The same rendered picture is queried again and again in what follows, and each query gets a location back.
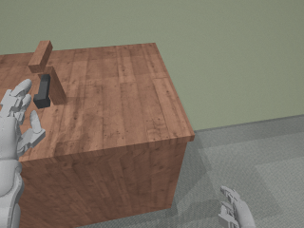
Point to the tap lever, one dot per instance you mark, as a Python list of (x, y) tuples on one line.
[(42, 99)]

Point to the left robot hand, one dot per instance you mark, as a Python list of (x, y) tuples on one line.
[(14, 105)]

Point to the robot left forearm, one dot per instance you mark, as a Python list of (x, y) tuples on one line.
[(11, 189)]

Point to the right robot hand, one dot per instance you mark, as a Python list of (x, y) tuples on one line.
[(236, 216)]

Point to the counter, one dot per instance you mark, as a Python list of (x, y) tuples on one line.
[(116, 134)]

